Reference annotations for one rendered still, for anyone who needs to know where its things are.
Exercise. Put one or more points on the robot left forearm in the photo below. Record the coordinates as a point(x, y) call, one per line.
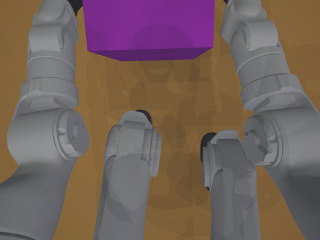
point(51, 60)

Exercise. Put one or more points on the left robot upper arm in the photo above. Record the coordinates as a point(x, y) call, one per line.
point(45, 145)

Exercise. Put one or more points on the right robot upper arm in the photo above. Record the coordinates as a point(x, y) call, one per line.
point(286, 143)

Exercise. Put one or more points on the robot right forearm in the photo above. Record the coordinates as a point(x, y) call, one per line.
point(259, 59)

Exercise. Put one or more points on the robot left hand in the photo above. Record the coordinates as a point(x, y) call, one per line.
point(76, 5)

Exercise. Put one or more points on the left robot foot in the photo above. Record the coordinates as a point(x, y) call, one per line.
point(146, 114)

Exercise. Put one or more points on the carton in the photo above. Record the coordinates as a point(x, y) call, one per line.
point(149, 30)

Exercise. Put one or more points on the robot left shin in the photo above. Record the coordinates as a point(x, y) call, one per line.
point(113, 137)

